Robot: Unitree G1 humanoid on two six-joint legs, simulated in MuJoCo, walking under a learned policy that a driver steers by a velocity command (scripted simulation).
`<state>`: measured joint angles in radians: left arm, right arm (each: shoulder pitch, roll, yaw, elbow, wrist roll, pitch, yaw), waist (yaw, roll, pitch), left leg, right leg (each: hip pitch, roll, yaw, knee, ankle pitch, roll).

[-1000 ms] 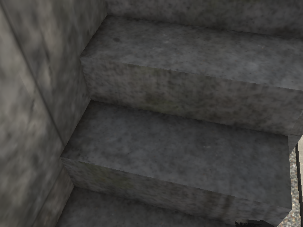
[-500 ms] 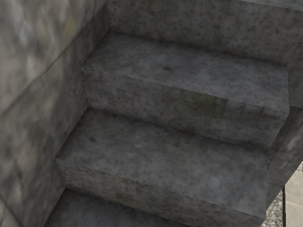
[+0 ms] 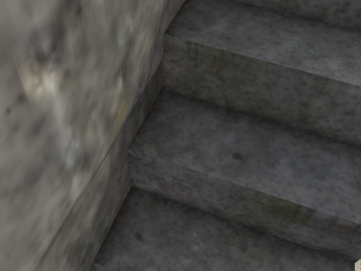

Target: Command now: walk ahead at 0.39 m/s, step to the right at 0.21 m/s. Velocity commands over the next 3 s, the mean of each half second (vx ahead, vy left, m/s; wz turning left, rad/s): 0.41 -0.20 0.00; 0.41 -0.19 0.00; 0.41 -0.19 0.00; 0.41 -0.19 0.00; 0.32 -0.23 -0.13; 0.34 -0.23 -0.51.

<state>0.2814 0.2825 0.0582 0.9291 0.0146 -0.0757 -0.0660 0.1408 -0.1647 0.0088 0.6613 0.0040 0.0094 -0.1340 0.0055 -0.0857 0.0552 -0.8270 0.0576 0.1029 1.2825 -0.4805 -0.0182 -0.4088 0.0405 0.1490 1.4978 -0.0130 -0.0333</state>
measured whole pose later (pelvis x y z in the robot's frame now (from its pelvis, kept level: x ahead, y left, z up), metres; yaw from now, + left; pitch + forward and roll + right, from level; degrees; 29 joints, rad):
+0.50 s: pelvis +0.16 -0.08 +0.12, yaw -4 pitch +0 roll +0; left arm 0.04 0.12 0.02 0.57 0.03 0.11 -0.03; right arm 0.53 -0.16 -0.05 0.96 -0.02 -0.12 -0.14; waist -0.05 -0.03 0.05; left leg -0.09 0.18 0.11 0.38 -0.29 -0.08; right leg -1.25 -0.15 0.05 2.04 -0.42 -0.12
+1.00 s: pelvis +0.30 -0.19 +0.31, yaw -1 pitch -1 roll +1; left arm 0.30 0.21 0.04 0.87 0.01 -0.08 0.00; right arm 0.23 -0.15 -0.03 0.66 0.05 0.04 -0.08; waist 0.03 -0.05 -0.05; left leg -0.97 -0.08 0.04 1.85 -0.14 -0.03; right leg -0.29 -0.08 -0.13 0.64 -0.34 -0.09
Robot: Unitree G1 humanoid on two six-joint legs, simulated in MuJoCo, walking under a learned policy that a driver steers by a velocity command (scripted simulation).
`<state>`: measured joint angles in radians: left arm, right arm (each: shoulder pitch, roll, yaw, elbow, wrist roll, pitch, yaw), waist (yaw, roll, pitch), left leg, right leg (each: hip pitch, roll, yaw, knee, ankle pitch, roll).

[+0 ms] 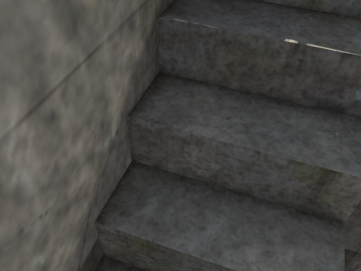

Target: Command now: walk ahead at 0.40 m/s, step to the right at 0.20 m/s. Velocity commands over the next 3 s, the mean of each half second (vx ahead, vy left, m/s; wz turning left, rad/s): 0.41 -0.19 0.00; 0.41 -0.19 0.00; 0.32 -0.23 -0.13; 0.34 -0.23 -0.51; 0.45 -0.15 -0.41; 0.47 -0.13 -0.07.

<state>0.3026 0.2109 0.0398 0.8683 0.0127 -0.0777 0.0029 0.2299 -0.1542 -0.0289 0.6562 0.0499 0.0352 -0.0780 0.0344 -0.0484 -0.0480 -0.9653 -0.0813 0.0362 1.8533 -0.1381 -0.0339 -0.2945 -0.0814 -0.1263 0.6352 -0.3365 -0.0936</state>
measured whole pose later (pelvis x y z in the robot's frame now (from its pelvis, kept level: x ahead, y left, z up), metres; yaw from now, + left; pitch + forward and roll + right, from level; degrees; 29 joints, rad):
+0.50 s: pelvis +0.15 -0.01 +0.03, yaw -2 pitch +1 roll -2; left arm -0.05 0.07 -0.05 0.51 -0.04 0.03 -0.04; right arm 0.43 -0.15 -0.02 0.91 0.02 -0.06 -0.12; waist -0.02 -0.01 0.04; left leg -0.02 0.11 0.22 0.20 -0.18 -0.03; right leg -1.12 -0.07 -0.07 1.73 -0.43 -0.16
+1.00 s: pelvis +0.27 -0.05 +0.20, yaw +1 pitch +1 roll +2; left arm 0.31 0.17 0.02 0.82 0.03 -0.09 0.00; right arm 0.10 -0.13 0.01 0.62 0.00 -0.01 -0.10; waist 0.11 -0.03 0.00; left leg -1.07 -0.05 0.03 1.90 -0.20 -0.01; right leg -0.28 -0.02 -0.06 0.57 -0.33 -0.11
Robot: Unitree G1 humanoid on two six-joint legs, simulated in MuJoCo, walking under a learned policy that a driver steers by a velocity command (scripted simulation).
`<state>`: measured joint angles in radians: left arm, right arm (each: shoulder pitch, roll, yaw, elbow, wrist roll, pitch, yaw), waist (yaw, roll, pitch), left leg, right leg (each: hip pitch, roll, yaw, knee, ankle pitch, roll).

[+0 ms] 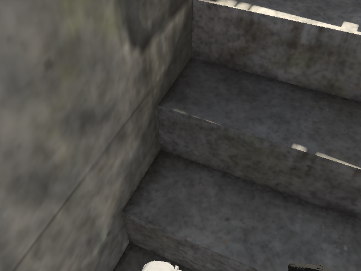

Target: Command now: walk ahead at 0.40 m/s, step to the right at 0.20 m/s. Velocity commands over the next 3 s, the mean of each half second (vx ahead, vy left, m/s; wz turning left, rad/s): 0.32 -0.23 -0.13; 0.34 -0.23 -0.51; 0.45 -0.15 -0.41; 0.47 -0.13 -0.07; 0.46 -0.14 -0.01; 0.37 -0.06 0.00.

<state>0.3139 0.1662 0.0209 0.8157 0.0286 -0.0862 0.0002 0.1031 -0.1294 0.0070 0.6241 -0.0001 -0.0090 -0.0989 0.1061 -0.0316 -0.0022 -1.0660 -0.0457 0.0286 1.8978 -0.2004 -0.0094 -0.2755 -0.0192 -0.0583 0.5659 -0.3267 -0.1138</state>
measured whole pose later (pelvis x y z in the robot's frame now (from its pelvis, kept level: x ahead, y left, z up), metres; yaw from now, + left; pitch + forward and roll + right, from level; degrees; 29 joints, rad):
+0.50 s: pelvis +0.16 +0.06 +0.13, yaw -5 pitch +0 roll -2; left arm 0.15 0.22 0.09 0.73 0.06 0.08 0.00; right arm 0.22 -0.21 -0.06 0.73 -0.03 -0.03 -0.15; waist 0.04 -0.10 0.11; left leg -0.64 0.20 0.07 1.02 -0.37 -0.04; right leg -0.87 0.20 0.17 2.08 0.03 0.04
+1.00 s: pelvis +0.21 -0.09 +0.18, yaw -18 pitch +0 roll +2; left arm 0.46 0.21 0.06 0.64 0.01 0.00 -0.03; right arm 0.08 -0.27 -0.05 0.61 -0.02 0.04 -0.06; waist 0.13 0.10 0.01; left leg -0.66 -0.01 0.02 1.61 -0.24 -0.03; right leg -0.36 0.07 0.11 0.67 -0.29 -0.04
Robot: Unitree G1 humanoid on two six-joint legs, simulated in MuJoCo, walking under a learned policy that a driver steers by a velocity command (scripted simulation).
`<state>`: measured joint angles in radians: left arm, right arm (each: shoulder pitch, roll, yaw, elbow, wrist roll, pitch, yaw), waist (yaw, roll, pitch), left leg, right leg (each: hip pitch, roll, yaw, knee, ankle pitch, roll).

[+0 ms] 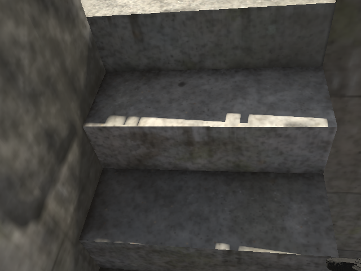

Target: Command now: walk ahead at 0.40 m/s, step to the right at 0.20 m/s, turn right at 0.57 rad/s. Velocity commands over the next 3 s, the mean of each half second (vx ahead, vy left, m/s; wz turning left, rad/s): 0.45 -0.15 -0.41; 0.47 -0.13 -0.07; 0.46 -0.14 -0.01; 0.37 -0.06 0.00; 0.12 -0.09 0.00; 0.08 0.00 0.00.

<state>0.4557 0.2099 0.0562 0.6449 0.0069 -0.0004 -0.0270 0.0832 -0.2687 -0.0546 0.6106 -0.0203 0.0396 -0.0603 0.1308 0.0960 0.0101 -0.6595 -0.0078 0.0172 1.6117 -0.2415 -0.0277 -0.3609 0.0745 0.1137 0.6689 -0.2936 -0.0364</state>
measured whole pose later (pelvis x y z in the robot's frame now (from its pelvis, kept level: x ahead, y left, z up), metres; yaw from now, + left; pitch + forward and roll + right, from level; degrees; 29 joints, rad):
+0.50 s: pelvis +0.17 +0.01 +0.07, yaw -10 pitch +2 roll +3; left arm 0.25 0.24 0.07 0.80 -0.02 -0.09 -0.01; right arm 0.03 -0.13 0.00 0.57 -0.03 0.01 -0.06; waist -0.03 -0.04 0.04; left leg -0.90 -0.10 0.07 1.37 -0.56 0.18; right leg -0.18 0.07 0.22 0.66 -0.01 -0.07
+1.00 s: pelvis +0.21 +0.00 +0.18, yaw -11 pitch +1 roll -2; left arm 0.23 0.14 -0.01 0.66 0.04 -0.08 0.02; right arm 0.05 -0.20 -0.06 0.56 -0.02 -0.02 -0.03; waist 0.03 0.04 -0.07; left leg -0.63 -0.11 -0.12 1.74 -0.36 -0.04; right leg -0.45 -0.01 -0.04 0.72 -0.28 -0.01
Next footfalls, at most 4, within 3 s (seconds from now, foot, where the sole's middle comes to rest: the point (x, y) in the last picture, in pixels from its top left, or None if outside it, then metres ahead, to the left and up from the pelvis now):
0.46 left None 0.33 0.08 -0.56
0.80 right None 0.28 -0.15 -0.57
1.20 left None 0.30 0.16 -0.57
1.64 right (287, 202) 0.57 -0.14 -0.37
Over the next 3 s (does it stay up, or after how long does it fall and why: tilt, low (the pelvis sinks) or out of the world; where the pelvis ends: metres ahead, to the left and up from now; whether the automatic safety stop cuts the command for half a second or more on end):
stays up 0.54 0.11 0.39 its command is cut before an obstacle from the start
